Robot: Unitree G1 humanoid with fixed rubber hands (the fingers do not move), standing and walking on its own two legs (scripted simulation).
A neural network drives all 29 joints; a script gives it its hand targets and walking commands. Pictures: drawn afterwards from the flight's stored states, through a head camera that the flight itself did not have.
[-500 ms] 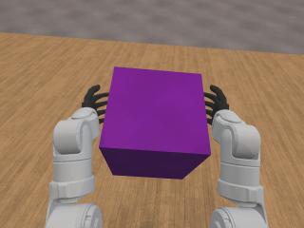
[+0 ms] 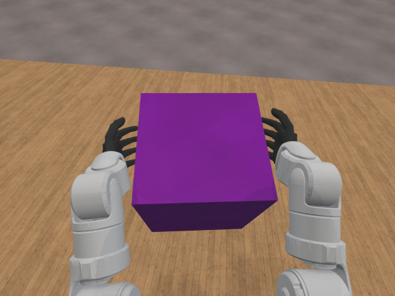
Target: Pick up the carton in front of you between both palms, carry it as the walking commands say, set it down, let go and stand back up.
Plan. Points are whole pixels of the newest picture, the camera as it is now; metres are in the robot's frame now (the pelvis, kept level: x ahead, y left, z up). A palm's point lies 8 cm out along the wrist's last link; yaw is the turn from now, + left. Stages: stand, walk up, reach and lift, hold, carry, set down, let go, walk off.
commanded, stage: carry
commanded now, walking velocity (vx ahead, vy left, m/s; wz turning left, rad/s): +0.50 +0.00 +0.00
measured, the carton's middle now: (198, 170) +0.37 -0.01 +0.06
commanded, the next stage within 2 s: none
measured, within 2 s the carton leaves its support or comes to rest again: neither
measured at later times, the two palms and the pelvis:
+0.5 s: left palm (147, 74) +0.73 +0.13 +0.06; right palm (245, 83) +0.70 -0.17 +0.05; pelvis +0.37 +0.00 -0.05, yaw -2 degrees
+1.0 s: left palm (161, 50) +1.03 +0.10 -0.01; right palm (233, 46) +1.05 -0.20 -0.01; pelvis +0.71 -0.07 -0.09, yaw -1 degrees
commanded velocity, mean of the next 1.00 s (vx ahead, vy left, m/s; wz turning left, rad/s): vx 0.50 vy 0.00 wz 0.00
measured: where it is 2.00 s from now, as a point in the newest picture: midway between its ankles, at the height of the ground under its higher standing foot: (194, 140)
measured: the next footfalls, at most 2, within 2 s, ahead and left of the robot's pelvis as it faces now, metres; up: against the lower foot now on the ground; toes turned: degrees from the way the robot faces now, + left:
left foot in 0.40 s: +0.44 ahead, +0.06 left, -0.05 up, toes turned +3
right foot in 0.80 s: +0.74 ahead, -0.12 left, -0.09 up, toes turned -6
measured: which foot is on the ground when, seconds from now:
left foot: up 0.00-0.38, down 0.40-0.82, up 0.84-1.00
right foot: down 0.00-0.38, up 0.40-0.78, down 0.80-1.00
